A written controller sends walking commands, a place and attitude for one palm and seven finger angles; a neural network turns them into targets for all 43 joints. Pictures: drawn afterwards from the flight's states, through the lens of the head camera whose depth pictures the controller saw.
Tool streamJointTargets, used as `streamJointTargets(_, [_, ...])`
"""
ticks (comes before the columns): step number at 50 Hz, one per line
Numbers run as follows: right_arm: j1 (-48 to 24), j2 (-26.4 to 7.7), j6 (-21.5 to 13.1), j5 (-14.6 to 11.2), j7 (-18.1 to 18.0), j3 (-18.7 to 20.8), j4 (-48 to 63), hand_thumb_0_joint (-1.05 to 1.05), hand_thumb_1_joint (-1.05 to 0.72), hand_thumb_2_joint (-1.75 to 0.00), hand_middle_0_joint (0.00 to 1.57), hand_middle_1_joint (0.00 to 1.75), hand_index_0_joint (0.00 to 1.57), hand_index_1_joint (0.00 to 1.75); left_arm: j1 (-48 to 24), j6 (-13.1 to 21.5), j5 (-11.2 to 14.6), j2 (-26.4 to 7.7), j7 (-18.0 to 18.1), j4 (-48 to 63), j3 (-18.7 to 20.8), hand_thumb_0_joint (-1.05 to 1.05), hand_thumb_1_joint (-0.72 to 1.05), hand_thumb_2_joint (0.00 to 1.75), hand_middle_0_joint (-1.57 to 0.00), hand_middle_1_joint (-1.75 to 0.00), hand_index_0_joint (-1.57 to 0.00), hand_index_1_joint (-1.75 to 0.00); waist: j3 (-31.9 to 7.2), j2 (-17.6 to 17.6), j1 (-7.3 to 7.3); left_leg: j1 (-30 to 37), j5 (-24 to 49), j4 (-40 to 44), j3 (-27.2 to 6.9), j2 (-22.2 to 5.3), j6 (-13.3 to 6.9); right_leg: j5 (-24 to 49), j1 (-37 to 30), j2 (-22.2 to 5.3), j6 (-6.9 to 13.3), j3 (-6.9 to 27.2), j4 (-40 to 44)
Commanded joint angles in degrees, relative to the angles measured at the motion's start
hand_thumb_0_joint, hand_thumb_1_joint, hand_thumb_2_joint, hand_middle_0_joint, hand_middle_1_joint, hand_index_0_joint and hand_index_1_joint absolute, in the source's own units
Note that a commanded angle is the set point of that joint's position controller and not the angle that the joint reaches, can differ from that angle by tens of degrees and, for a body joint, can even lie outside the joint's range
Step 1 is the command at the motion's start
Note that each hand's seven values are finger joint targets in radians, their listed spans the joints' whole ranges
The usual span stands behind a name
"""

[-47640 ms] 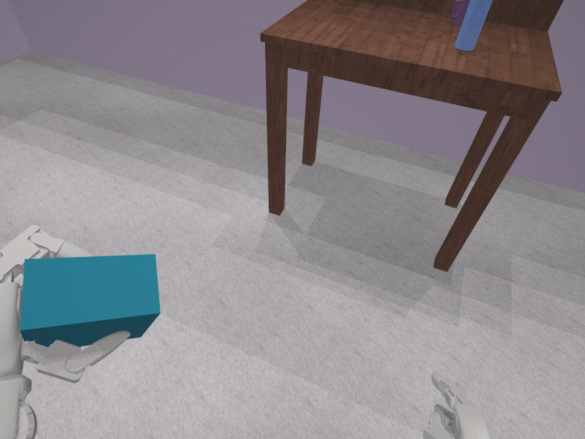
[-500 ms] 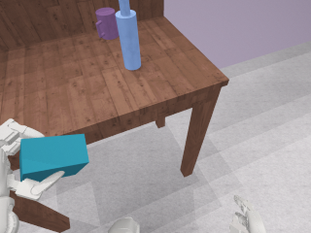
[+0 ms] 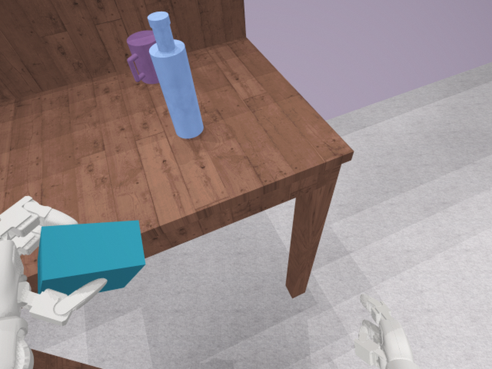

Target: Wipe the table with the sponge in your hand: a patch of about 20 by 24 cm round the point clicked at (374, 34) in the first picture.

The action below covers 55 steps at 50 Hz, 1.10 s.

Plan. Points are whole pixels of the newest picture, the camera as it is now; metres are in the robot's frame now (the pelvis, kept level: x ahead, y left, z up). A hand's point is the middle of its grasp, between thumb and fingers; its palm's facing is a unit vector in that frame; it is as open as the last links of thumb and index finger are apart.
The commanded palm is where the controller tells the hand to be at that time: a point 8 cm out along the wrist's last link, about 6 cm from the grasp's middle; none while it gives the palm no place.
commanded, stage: come to a stop and stand still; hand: left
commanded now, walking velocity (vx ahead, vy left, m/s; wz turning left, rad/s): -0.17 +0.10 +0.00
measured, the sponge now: (102, 259) +0.23 +0.21 +0.11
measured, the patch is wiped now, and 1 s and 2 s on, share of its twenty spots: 0.95 0.95 0.95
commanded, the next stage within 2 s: look again from close up in 1.22 s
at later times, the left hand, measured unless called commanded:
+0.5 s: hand (2, 295) +0.17 +0.30 +0.14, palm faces +0.36 -0.89 -0.28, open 10.1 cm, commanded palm +0.11 +0.34 +0.18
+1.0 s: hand out of the picture +0.13 +0.33 +0.14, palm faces +0.35 -0.86 -0.38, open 10.1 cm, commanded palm +0.07 +0.36 +0.18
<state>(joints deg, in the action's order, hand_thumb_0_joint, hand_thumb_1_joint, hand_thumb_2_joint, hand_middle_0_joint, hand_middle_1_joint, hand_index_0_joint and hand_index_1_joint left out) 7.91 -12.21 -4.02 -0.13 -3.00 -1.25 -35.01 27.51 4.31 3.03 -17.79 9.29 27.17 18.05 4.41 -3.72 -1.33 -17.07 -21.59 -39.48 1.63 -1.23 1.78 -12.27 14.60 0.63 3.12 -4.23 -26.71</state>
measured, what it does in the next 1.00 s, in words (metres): walks backwards: left foot, then right foot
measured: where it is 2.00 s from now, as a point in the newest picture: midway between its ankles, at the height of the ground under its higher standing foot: outside the picture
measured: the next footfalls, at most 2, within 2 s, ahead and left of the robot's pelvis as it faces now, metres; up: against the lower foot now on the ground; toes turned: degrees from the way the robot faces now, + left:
left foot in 0.12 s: +0.04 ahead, +0.12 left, +0.00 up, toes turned +1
right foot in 0.62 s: -0.05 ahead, -0.01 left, +0.00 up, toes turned +1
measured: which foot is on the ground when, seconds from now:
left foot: up 0.00-0.10, down 0.12-1.00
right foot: down 0.00-0.38, up 0.40-0.60, down 0.62-1.00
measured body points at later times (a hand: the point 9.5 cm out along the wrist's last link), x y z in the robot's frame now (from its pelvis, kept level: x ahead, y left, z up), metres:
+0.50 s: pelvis -0.06 +0.06 +0.00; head -0.06 +0.08 +0.45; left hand +0.15 +0.34 +0.16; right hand +0.11 -0.15 -0.07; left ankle -0.01 +0.12 -0.74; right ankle -0.03 -0.07 -0.72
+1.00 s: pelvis -0.10 +0.08 +0.00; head -0.09 +0.09 +0.45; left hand +0.11 +0.37 +0.16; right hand +0.09 -0.14 -0.06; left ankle -0.01 +0.12 -0.74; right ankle -0.09 -0.03 -0.74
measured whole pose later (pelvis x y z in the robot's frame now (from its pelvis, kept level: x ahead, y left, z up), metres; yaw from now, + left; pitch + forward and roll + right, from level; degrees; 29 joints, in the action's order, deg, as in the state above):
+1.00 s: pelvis -0.10 +0.08 +0.00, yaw -1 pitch -2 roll -1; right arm 11.6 -12.0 -6.9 0.9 -1.2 -1.3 -30.5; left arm 21.8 6.6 0.5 -19.5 5.5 21.7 17.9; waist 2.8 0.8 -1.3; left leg -13.7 -3.3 -16.9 4.8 4.7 -1.8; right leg -15.3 9.6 1.3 1.6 0.5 -24.8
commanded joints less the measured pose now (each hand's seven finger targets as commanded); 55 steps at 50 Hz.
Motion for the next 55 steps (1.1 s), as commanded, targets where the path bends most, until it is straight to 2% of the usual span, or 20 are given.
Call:
streamJointTargets(1, [-6.5,-4.4,-1.0,0.4,-1.3,1.9,9.9,0.00,-0.90,-0.90,0.20,0.30,0.20,0.30,-3.6,4.7,-0.4,-13.8,2.4,13.7,10.3,0.00,0.10,1.30,-1.20,-1.60,-1.20,-1.60,-15.1,9.2,0.44,-5.4,1.0,2.8,-1.8,0.0,-0.5,45.6,-19.2,-16.1,2.8,12.0,1.3])
streamJointTargets(4, [-6.3,-5.1,0.3,0.2,-1.3,2.9,11.0,0.00,-0.90,-0.90,0.20,0.30,0.20,0.30,0.7,4.6,0.2,-13.8,2.9,19.5,10.5,0.00,0.10,1.30,-1.20,-1.60,-1.20,-1.60,-18.6,6.4,0.49,0.2,13.6,9.8,-1.2,-0.7,-0.8,42.6,-19.6,-14.3,1.2,9.6,-2.0])
streamJointTargets(6, [-5.7,-6.5,0.3,-0.1,-1.3,3.9,12.0,0.00,-0.90,-0.90,0.20,0.30,0.20,0.30,3.5,4.7,0.9,-14.6,3.0,24.0,11.4,0.00,0.10,1.30,-1.20,-1.60,-1.20,-1.60,-20.0,1.6,0.58,6.9,33.2,11.9,-3.0,-4.5,-1.6,30.9,-14.0,-10.3,-1.3,6.6,-2.8])
streamJointTargets(9, [-6.1,-6.3,0.0,-0.2,-1.6,3.6,12.8,0.00,-0.90,-0.90,0.20,0.30,0.20,0.30,8.1,4.6,1.2,-14.7,3.0,24.4,12.4,0.00,0.10,1.30,-1.20,-1.60,-1.20,-1.60,-18.0,-5.9,0.69,9.3,39.8,14.3,-6.7,-8.5,-3.0,12.7,-6.9,-4.7,-3.0,3.1,-3.9])
streamJointTargets(10, [7.9,-5.4,-5.3,2.2,-0.6,5.3,8.6,0.00,-0.90,-0.90,0.20,0.30,0.20,0.30,-53.9,13.6,-6.5,-60.4,1.4,33.6,45.5,0.00,0.10,1.30,-1.20,-1.60,-1.20,-1.60,-13.4,8.3,-3.76,-6.7,24.1,-1.7,-1.5,-5.4,-4.3,16.8,-7.9,-9.2,-5.7,13.0,5.0])
streamJointTargets(11, [3.0,-1.0,-6.0,0.9,0.1,3.1,6.9,0.00,-0.90,-0.90,0.20,0.30,0.20,0.30,-19.2,10.2,-0.6,-26.6,-1.3,-3.7,25.1,0.00,0.10,1.30,-1.20,-1.60,-1.20,-1.60,-20.3,13.1,-1.30,-4.1,9.6,-7.5,-1.0,5.9,-1.8,28.7,-11.9,-14.2,5.2,18.2,3.0])
streamJointTargets(12, [3.8,-3.5,-6.4,-0.1,0.7,3.9,11.6,0.00,-0.90,-0.90,0.20,0.30,0.20,0.30,-11.5,11.7,-0.4,-22.0,-1.1,3.7,19.8,0.00,0.10,1.30,-1.20,-1.60,-1.20,-1.60,-15.9,12.0,-2.13,-7.0,1.4,-6.8,-2.6,3.0,-0.8,43.3,-14.9,-18.2,3.8,22.2,5.5])
streamJointTargets(13, [2.5,-3.5,-7.3,-2.0,1.4,3.1,10.2,0.00,-0.90,-0.90,0.20,0.30,0.20,0.30,-6.8,11.4,0.7,-13.8,-1.0,-6.4,13.4,0.00,0.10,1.30,-1.20,-1.60,-1.20,-1.60,-18.2,7.0,-1.61,-5.1,1.0,-1.7,-3.9,0.4,-1.6,42.7,-17.3,-20.6,6.8,21.7,2.5])
streamJointTargets(16, [2.6,-6.4,-7.3,-0.8,2.5,3.8,8.8,0.00,-0.90,-0.90,0.20,0.30,0.20,0.30,-8.8,12.4,1.2,-10.3,-1.7,5.0,6.0,0.00,0.10,1.30,-1.20,-1.60,-1.20,-1.60,-14.0,2.1,0.17,8.3,13.1,13.6,-1.1,1.5,-1.1,14.4,-5.1,-11.8,1.3,10.6,2.7])
streamJointTargets(18, [-0.5,-7.4,-8.3,-1.4,3.1,4.2,10.3,0.00,-0.90,-0.90,0.20,0.30,0.20,0.30,-7.7,11.9,1.7,-6.1,-2.6,6.8,0.3,0.00,0.10,1.30,-1.20,-1.60,-1.20,-1.60,-8.2,-2.3,-0.20,8.0,12.3,20.4,-9.1,-5.7,-3.8,-4.2,2.3,-4.9,-1.6,7.6,-2.2])
streamJointTargets(21, [-2.2,-6.7,-7.7,-0.9,3.4,3.2,11.1,0.00,-0.90,-0.90,0.20,0.30,0.20,0.30,-16.7,12.4,-1.4,-10.9,-2.4,10.6,3.4,0.00,0.10,1.30,-1.20,-1.60,-1.20,-1.60,-0.5,-6.9,-0.12,-8.4,-8.7,34.4,-18.5,-11.2,-5.6,-9.6,-1.3,-1.0,-3.2,4.8,-16.8])
streamJointTargets(23, [-3.1,-6.3,-7.7,-0.7,3.3,3.3,11.7,0.00,-0.90,-0.90,0.20,0.30,0.20,0.30,-22.6,12.8,-2.1,-17.6,-1.3,15.0,9.8,0.00,0.10,1.30,-1.20,-1.60,-1.20,-1.60,-2.6,-3.9,-0.44,-6.3,-9.8,33.6,-16.5,-11.0,-5.8,-8.9,-1.9,-0.8,-3.4,4.6,-18.4])
streamJointTargets(25, [-2.4,-5.9,-8.3,0.0,3.2,3.3,12.2,0.00,-0.90,-0.90,0.20,0.30,0.20,0.30,-20.0,13.6,-2.4,-16.4,-1.4,13.1,10.9,0.00,0.10,1.30,-1.20,-1.60,-1.20,-1.60,-5.8,-1.7,-0.71,-2.7,-6.3,30.8,-14.7,-9.5,-5.7,-9.0,-3.7,-1.1,-2.9,3.6,-12.6])
streamJointTargets(28, [-2.9,-5.8,-8.4,0.6,3.3,2.7,12.6,0.00,-0.90,-0.90,0.20,0.30,0.20,0.30,-17.4,13.5,-1.9,-18.8,-1.7,14.1,13.7,0.00,0.10,1.30,-1.20,-1.60,-1.20,-1.60,-8.7,-8.3,-0.65,-1.1,-10.7,30.0,-11.3,-7.4,-2.5,-7.9,-8.9,-0.4,-1.6,1.7,-1.9])
streamJointTargets(32, [-2.2,-5.5,-8.0,1.5,3.7,2.2,12.2,0.00,-0.90,-0.90,0.20,0.30,0.20,0.30,-14.9,12.9,-1.0,-14.6,-2.5,13.1,10.5,0.00,0.10,1.30,-1.20,-1.60,-1.20,-1.60,-11.8,-7.3,-0.38,4.8,-2.0,27.4,-9.5,-4.0,2.9,-5.9,-10.1,-0.8,0.8,3.4,6.9])
streamJointTargets(34, [-1.8,-5.9,-8.2,0.9,3.8,2.8,12.0,0.00,-0.90,-0.90,0.20,0.30,0.20,0.30,-9.6,11.5,-1.2,-10.4,-3.3,8.7,7.4,0.00,0.10,1.30,-1.20,-1.60,-1.20,-1.60,-13.3,1.3,-0.19,9.6,0.4,24.0,-6.9,-3.2,1.8,-7.6,-5.9,-1.2,0.5,5.3,7.7])
streamJointTargets(37, [-1.5,-6.1,-7.1,0.4,3.2,2.5,12.0,0.00,-0.90,-0.90,0.20,0.30,0.20,0.30,-4.9,9.5,-1.0,-8.8,-3.6,5.8,5.8,0.00,0.10,1.30,-1.20,-1.60,-1.20,-1.60,-11.0,6.0,0.15,12.2,4.2,19.4,-5.1,-2.2,-0.7,-10.1,1.6,-3.2,0.1,8.9,12.4])
streamJointTargets(44, [-3.4,-6.4,-5.8,0.6,1.0,2.1,12.7,0.00,-0.90,-0.90,0.20,0.30,0.20,0.30,-17.2,8.1,-2.3,-12.5,-2.5,9.4,6.8,0.00,0.10,1.30,-1.20,-1.60,-1.20,-1.60,-6.0,-5.9,-0.22,2.2,-15.8,36.8,-12.5,-5.5,2.1,-10.3,-2.7,2.7,-1.5,3.1,-0.7])
streamJointTargets(49, [-3.6,-5.8,-6.2,1.2,1.5,2.4,14.3,0.00,-0.90,-0.90,0.20,0.30,0.20,0.30,-11.5,8.7,-1.6,-15.2,-2.2,15.9,9.4,0.00,0.10,1.30,-1.20,-1.60,-1.20,-1.60,-11.6,-2.7,-1.20,5.9,-3.3,30.3,-5.4,-2.6,2.4,-5.6,-9.0,1.2,-0.7,2.9,5.3])
streamJointTargets(55, [-2.1,-7.0,-5.5,1.0,1.8,3.0,12.2,0.00,-0.90,-0.90,0.20,0.30,0.20,0.30,-6.0,8.8,-1.0,-10.6,-2.7,9.7,7.1,0.00,0.10,1.30,-1.20,-1.60,-1.20,-1.60,-7.3,2.9,0.99,16.9,2.3,13.7,-4.8,-0.1,0.3,-19.2,13.5,-3.8,1.6,11.1,15.5])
